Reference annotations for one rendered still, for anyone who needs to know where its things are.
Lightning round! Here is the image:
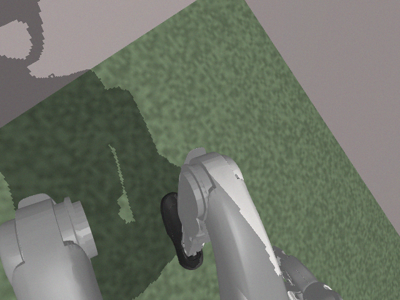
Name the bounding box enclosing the right robot arm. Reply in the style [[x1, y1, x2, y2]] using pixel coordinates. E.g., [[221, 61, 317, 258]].
[[302, 282, 343, 300]]

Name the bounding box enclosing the right robot foot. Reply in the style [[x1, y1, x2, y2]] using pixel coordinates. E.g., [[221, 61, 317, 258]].
[[161, 192, 203, 270]]

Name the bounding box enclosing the right robot hand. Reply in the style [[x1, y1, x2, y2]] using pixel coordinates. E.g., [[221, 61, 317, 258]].
[[272, 246, 319, 300]]

